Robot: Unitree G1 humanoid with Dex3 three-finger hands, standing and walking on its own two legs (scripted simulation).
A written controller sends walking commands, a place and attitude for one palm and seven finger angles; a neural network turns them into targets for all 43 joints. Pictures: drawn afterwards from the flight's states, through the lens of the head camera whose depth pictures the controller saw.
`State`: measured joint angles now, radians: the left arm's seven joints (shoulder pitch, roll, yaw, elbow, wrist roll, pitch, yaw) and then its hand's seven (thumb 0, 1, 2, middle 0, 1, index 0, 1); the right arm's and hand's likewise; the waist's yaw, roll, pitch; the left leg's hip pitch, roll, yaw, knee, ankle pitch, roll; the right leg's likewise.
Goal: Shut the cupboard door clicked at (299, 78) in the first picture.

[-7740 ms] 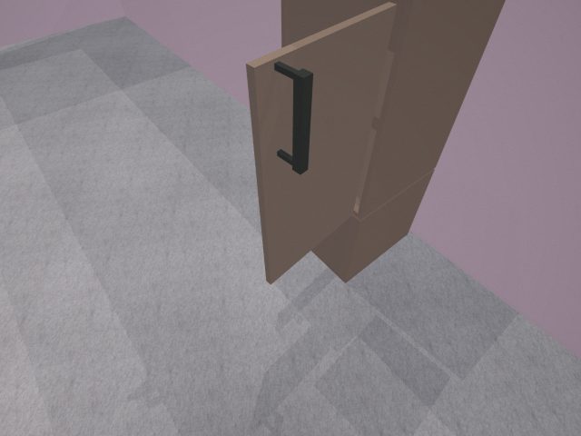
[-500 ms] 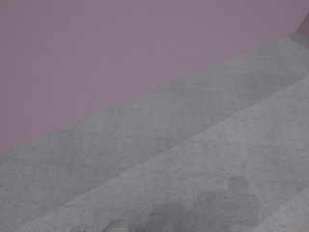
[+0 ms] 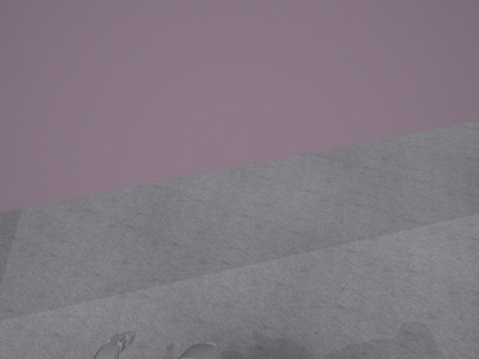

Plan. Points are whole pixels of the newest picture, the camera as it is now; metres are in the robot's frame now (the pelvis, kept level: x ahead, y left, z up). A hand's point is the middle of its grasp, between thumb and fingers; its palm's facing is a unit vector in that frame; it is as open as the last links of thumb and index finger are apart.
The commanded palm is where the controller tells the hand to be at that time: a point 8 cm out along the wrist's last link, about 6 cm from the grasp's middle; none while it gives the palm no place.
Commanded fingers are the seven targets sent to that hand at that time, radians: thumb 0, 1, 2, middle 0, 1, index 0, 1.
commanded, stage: walk to a spot facing it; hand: left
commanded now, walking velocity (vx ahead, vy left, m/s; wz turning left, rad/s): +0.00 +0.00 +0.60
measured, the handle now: out of the picture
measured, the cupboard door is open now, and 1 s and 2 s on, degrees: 96 96 96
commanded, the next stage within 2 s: none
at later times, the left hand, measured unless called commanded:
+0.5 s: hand out of the picture +0.03 +0.25 -0.16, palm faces +0.33 -0.91 -0.26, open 7.4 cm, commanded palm none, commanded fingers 0.00 0.90 0.90 -0.20 -0.30 -0.20 -0.30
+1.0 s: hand out of the picture -0.01 +0.18 -0.15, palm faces +0.63 -0.74 -0.23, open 7.3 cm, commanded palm none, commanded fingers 0.00 0.90 0.90 -0.20 -0.30 -0.20 -0.30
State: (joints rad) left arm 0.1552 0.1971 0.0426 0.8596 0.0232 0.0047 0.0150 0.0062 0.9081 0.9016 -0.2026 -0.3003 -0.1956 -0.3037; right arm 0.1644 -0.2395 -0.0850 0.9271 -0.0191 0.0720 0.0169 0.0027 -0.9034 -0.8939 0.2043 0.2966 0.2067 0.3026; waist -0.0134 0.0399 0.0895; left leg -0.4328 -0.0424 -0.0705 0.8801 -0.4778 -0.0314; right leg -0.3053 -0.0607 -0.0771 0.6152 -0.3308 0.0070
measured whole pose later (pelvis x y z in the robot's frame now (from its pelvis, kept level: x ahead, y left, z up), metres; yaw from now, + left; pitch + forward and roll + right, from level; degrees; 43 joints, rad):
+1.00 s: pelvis +0.07 +0.00 +0.01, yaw +39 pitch +1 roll +2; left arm 0.25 0.20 0.05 0.93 0.03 -0.03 0.01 0.00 0.92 0.90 -0.21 -0.30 -0.20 -0.30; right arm 0.13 -0.23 -0.07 0.96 -0.02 0.07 0.05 0.00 -0.91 -0.89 0.20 0.30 0.20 0.30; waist 0.01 -0.03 0.10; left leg -0.42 0.04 0.09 0.83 -0.43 -0.05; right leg -0.14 -0.15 -0.28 0.49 -0.34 0.02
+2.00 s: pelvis +0.32 +0.29 +0.01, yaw +65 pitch +1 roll -1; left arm 0.34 0.18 0.04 1.08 0.03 -0.08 0.00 -0.01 0.93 0.90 -0.20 -0.30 -0.19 -0.30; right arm 0.08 -0.20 -0.06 0.99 -0.03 0.00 0.05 0.00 -0.91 -0.90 0.20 0.30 0.20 0.30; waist 0.03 0.00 0.07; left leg -0.54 0.08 0.10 0.72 -0.21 0.01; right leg 0.00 -0.09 -0.32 0.36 -0.34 0.03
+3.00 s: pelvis +0.49 +0.70 +0.01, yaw +77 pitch +0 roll +0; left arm 0.22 0.18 0.05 1.04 0.02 -0.06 0.01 -0.03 0.95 0.90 -0.20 -0.30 -0.20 -0.30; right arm 0.15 -0.21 -0.06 1.02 -0.03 0.01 0.02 0.01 -0.94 -0.89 0.20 0.30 0.20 0.30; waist -0.01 -0.01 0.08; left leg -0.51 0.07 0.12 0.74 -0.27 -0.02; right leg -0.08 -0.08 -0.29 0.46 -0.36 0.00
